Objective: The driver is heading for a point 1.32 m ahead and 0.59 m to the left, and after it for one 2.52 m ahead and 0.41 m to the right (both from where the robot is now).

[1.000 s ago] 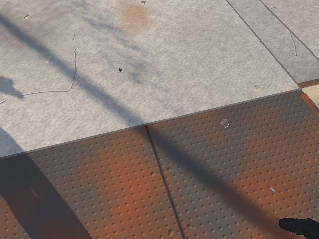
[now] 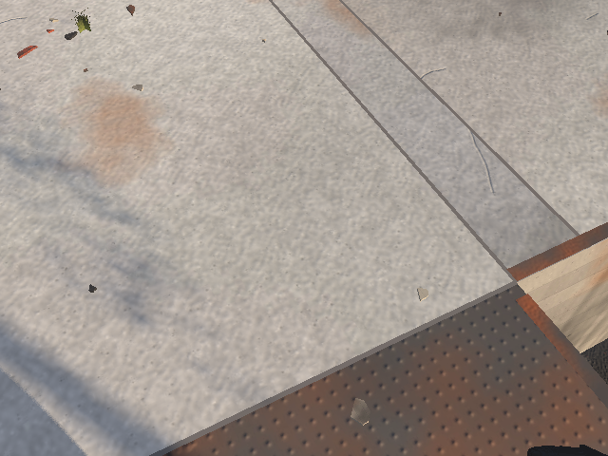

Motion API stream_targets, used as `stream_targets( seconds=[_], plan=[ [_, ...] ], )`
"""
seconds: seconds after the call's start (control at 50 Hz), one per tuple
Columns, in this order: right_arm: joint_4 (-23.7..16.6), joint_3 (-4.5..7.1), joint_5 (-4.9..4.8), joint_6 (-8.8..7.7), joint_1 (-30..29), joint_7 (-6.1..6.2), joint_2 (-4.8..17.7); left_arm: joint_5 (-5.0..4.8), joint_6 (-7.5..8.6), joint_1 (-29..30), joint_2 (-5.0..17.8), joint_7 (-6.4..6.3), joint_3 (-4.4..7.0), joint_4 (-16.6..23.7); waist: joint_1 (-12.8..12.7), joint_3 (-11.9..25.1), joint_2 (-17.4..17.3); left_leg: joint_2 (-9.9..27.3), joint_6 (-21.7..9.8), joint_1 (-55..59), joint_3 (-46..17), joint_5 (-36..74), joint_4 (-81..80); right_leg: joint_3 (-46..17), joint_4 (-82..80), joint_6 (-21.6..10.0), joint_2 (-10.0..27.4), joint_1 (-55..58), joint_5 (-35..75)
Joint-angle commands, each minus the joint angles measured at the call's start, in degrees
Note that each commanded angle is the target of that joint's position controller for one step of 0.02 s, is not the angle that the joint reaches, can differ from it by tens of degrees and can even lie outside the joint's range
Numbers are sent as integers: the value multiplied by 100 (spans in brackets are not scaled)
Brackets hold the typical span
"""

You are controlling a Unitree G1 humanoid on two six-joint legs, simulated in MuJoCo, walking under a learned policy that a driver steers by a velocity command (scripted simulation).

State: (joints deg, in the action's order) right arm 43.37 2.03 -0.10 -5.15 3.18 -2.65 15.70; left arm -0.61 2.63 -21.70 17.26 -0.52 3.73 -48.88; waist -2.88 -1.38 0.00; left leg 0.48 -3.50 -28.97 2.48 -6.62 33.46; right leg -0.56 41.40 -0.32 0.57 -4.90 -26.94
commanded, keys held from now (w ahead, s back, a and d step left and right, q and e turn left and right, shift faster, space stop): w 0.18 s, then w+q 0.82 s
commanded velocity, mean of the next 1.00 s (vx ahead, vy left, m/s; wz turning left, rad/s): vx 0.50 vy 0.00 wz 0.35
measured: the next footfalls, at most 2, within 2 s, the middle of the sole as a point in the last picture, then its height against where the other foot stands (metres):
right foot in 0.46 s outside the picture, level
left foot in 0.98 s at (241, 373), level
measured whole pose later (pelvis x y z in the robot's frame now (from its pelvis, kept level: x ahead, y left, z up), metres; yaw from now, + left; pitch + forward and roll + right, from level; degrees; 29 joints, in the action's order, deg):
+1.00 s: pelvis +0.52 +0.05 +0.00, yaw +25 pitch +1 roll -2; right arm 37.4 4.0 -1.3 -0.7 4.2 -2.6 16.1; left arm -1.1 2.7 -17.0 17.5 -0.6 5.1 -51.9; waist -2.8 -3.1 -0.9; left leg 1.0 -6.0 -29.2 3.6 -8.4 35.7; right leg 15.9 30.8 3.3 6.2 2.5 -26.1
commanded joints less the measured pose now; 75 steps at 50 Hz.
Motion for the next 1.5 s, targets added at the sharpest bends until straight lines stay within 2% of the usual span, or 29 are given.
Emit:
stream_targets(
  seconds=[0.02,0.06,0.08,0.2,0.36,0.42,0.46,0.48,0.5,0.52,0.54,0.56,0.62,0.8,0.9,0.94,0.98,1.0,1.02,1.04,1.06,1.08,1.1,1.2,1.36,1.42,1.46,1.48,1.5],
  plan=[
    [173,326,-69,16,1887,65,1112,-142,310,-7,730,66,86,553,923,1562,-1073,2011,-1275,4577,-3860,-1638,-1629,-691,3478,-121,-50,-3877,-399],
    [63,240,3,26,1186,81,811,-91,343,650,687,43,76,711,647,536,-392,1597,-1005,2969,-2571,-936,-1874,-372,2898,-187,483,-3755,538],
    [27,185,69,-3,988,73,638,-34,288,608,647,24,108,681,448,365,-476,1400,-928,2423,-2183,-482,-2043,-412,2569,-183,667,-3392,850],
    [234,251,13,-90,1149,158,842,67,107,954,292,-17,36,767,317,71,-330,1190,-1059,1886,-1223,777,-2627,-298,1219,125,802,-3343,2004],
    [522,323,-139,120,1912,305,1013,-17,326,2400,186,191,-33,1122,746,-195,-375,1103,-801,2305,-1178,474,-2237,-191,-1126,223,275,-2792,3149],
    [524,382,-140,198,1855,358,1085,-26,405,2174,447,227,52,1078,493,-82,-555,1286,-645,2581,-1530,559,-1762,-264,-1441,60,206,-2264,2601],
    [474,316,-98,226,1778,356,879,17,445,1047,800,162,237,764,-78,603,-470,847,-382,2247,-1299,1228,-481,-168,-1596,-239,212,-542,2414],
    [286,176,27,225,1763,345,487,117,441,89,1187,105,342,656,-441,1551,183,384,-151,1289,-965,90,1262,-1146,-1370,-585,1237,1089,2305],
    [113,29,-91,119,2550,324,-42,119,357,-163,1586,119,435,513,-50,2240,1921,-363,169,-814,-528,-2657,3125,-3607,-1959,-1423,2460,2780,1062],
    [217,167,-218,83,2301,329,583,83,344,-87,976,127,289,582,-252,1936,1375,-32,177,-1411,-1045,-2666,3864,-3951,-2391,-1352,2323,2452,-6],
    [82,279,-264,83,1763,332,925,55,351,253,660,110,189,614,-284,1154,954,190,140,-1639,-990,-2137,3982,-3024,-2484,-1099,2124,1762,68],
    [45,291,-229,107,1541,352,867,80,351,616,531,109,136,618,-127,780,625,418,173,-1447,-883,-1673,3875,-2368,-2602,-979,1895,1080,710],
    [-29,320,-184,265,1522,305,581,136,388,1100,281,102,87,526,223,249,762,743,253,-847,-863,-1066,3352,-1141,-3089,-911,1511,-63,1756],
    [-547,212,-118,354,387,96,251,94,355,942,762,-7,257,210,22,-205,267,692,318,-874,-398,734,1123,665,-3444,-909,1424,-16,2889],
    [-903,232,-110,384,-191,-37,368,-59,177,636,1012,-11,349,34,-67,-380,281,493,22,-846,-37,198,405,1034,-3013,-715,1674,828,3595],
    [-918,340,-92,417,124,-46,569,-128,99,722,1191,-28,403,50,220,-66,456,128,-213,-171,291,-392,362,1222,-2200,-595,1667,1013,5459],
    [-494,663,-127,464,1733,42,1092,-148,31,806,1103,-42,357,87,1097,792,278,-410,-594,2133,437,-151,-79,1506,24,-298,1311,279,5971],
    [-349,826,-171,526,2391,174,1659,125,70,616,618,-34,187,216,1145,1217,-857,647,-984,3730,-1256,84,-177,1526,1989,4,930,-1382,2830],
    [-588,796,-163,424,1963,138,1987,147,255,368,147,30,8,551,541,1980,-1797,1781,-2122,5059,-4673,-1535,-1309,406,3665,257,-266,-3462,-771],
    [-665,631,-134,320,1994,63,1427,-85,444,1061,729,99,117,606,980,1923,-815,1855,-1869,4944,-4738,-1840,-1854,-454,3932,118,8,-4059,-517],
    [-621,555,-90,230,1847,55,1195,-220,538,1382,793,127,129,735,911,1195,-633,1696,-1646,4347,-3966,-1517,-1836,-374,3687,-37,221,-4316,-20],
    [-643,506,-83,183,1504,58,1053,-120,571,1366,699,78,110,673,628,745,-93,1445,-1455,3493,-3313,-840,-1804,-394,3180,-62,473,-4016,429],
    [-700,446,-60,170,1162,88,854,29,544,1295,747,37,151,598,411,558,-105,1222,-1327,2842,-2781,-221,-1828,-429,2659,-30,647,-3591,706],
    [-742,459,-47,128,1186,262,977,160,295,1463,503,34,123,696,245,278,-160,854,-1328,1823,-1982,1029,-2151,-298,1343,347,562,-3137,1617],
    [-447,501,-135,224,1827,371,1019,24,401,2721,394,191,27,1141,717,-12,-481,651,-859,1773,-2017,66,-1792,-358,-1107,345,44,-2495,3279],
    [-417,507,-131,286,1848,413,981,13,480,2572,598,241,103,1151,588,35,-654,827,-763,2223,-2487,152,-1281,-446,-1380,170,2,-2263,2642],
    [-465,470,-118,327,1716,413,867,30,538,1852,755,207,213,965,198,311,-783,620,-584,2199,-2527,672,-661,-259,-1674,-66,-72,-1275,2388],
    [-551,361,-64,308,1658,383,577,123,573,1129,958,159,300,879,-138,986,-567,289,-382,1739,-2202,545,471,-642,-1491,-349,461,52,2353],
    [-687,250,-90,267,2168,371,244,240,535,278,1408,107,415,797,-154,1932,583,-425,58,45,-1464,-981,2440,-2543,-1557,-1055,1750,2186,1716]
  ],
)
